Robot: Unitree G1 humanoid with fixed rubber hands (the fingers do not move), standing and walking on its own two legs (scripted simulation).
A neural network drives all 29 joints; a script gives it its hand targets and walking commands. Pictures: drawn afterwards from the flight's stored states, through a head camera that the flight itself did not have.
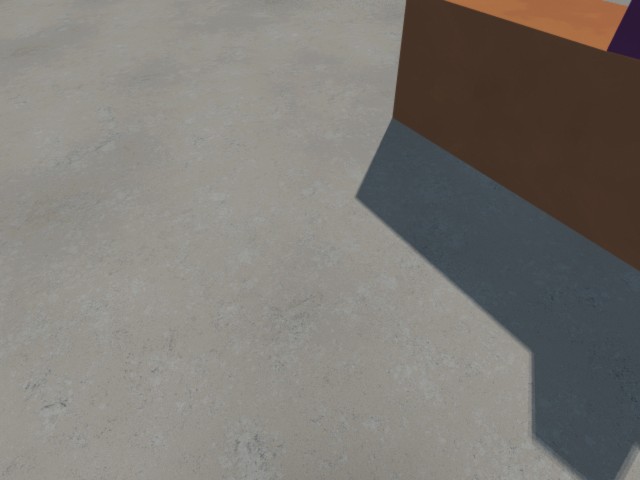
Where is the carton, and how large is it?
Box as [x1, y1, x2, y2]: [607, 0, 639, 58]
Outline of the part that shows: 631,0 607,50 639,58 639,0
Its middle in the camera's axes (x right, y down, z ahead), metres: +1.12 -0.72 +1.21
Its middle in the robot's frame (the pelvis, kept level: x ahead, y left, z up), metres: +1.43 -1.07 +0.06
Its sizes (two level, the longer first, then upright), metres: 0.210 0.200 0.250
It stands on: a pedestal, 0.69 m high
